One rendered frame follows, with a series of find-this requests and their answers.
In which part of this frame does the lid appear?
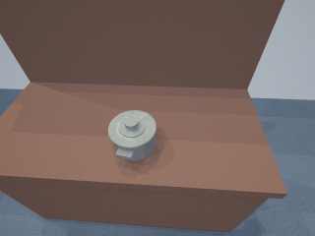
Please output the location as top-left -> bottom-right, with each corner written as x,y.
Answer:
107,110 -> 157,148

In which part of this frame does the pot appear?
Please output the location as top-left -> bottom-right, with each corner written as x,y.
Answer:
113,112 -> 156,161

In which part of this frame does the table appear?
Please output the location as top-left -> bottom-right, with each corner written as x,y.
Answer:
0,0 -> 288,233

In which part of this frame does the knob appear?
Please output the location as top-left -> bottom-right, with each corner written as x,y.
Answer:
124,116 -> 139,130

